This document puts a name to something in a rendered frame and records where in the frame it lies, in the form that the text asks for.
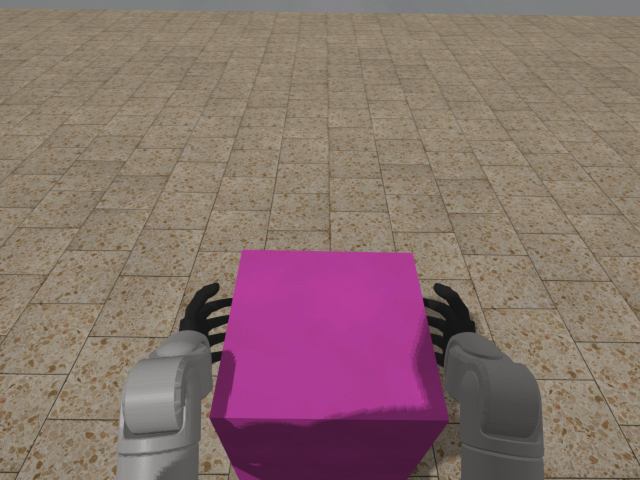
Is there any robot right forearm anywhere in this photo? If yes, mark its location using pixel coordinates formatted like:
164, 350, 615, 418
444, 332, 544, 480

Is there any robot left forearm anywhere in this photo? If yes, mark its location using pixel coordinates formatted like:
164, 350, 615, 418
116, 330, 213, 480

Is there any left robot hand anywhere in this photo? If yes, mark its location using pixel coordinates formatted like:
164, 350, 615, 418
178, 283, 233, 364

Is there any carton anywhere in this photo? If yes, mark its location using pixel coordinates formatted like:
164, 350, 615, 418
209, 250, 449, 480

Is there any right robot hand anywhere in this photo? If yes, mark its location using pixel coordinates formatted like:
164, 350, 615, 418
423, 283, 476, 367

